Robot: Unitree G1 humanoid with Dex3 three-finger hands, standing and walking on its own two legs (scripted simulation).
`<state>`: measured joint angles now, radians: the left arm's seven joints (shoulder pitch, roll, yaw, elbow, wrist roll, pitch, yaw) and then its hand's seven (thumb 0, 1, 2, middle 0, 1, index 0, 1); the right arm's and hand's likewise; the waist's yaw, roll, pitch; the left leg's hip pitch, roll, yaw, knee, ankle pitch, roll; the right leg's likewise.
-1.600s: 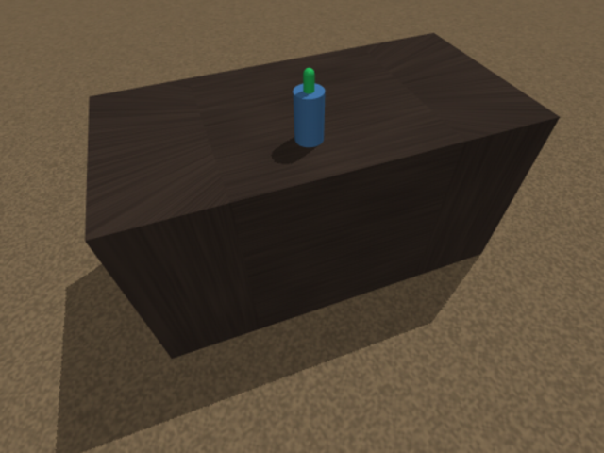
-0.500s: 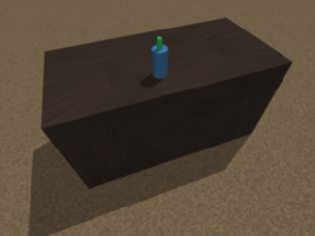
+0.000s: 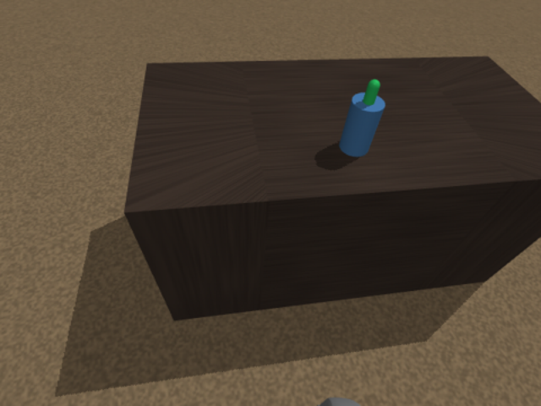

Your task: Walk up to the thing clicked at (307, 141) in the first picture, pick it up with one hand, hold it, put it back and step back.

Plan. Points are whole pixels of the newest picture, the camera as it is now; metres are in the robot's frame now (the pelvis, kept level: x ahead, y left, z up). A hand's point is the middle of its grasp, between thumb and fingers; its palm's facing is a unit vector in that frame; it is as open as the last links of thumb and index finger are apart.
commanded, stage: walk up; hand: right
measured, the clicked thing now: (363, 116) +0.77 -0.21 -0.02
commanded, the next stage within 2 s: stand in 1.90 s
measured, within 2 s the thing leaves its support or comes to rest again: neither
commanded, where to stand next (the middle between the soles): +0.27 -0.07 m, yaw +9 degrees
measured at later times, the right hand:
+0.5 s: hand (471, 340) +0.27 -0.36 -0.14, palm faces -0.16 +0.89 -0.42, open 7.4 cm
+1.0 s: hand (432, 279) +0.39 -0.33 -0.15, palm faces -0.20 +0.91 -0.36, open 7.4 cm
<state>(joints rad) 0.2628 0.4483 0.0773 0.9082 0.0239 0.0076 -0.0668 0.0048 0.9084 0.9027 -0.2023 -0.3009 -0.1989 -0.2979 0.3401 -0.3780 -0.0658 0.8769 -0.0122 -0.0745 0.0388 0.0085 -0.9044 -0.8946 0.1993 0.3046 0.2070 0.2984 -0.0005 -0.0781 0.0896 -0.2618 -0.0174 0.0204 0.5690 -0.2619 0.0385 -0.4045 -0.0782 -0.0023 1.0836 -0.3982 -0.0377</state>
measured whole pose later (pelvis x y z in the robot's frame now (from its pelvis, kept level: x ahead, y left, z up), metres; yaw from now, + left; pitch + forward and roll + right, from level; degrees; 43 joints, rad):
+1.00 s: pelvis +0.21 -0.10 -0.01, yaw +10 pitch -3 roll -1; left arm 0.19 0.39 0.00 0.95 0.01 -0.01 -0.01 0.00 0.90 0.90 -0.21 -0.30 -0.20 -0.30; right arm 0.09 -0.38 -0.02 0.91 0.00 0.00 0.01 0.01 -0.90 -0.89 0.20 0.30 0.21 0.30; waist 0.02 0.02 0.11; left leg -0.40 0.01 -0.01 0.69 -0.24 0.00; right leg -0.25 -0.04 -0.04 0.70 -0.41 0.03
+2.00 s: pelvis +0.23 -0.10 +0.01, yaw +11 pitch -2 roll -1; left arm 0.13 0.37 0.01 1.13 0.01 -0.01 -0.01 0.00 0.91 0.90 -0.20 -0.30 -0.20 -0.30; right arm 0.07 -0.34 -0.01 1.13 -0.01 0.00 0.03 0.01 -0.91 -0.89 0.20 0.30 0.21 0.30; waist 0.01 0.01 0.05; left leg -0.23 0.00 -0.02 0.37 -0.10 0.00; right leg -0.08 -0.04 -0.06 0.36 -0.25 0.03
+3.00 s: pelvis +0.26 -0.10 +0.02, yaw +9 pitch -2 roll +0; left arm 0.14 0.35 0.00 1.11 0.01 0.00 -0.01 0.00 0.91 0.90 -0.20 -0.30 -0.20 -0.30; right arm 0.09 -0.35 0.00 1.15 -0.01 -0.01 0.01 0.01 -0.91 -0.89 0.20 0.30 0.21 0.30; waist 0.00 0.00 0.05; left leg -0.18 0.02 0.00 0.35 -0.13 -0.02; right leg -0.02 -0.03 -0.03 0.30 -0.25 0.02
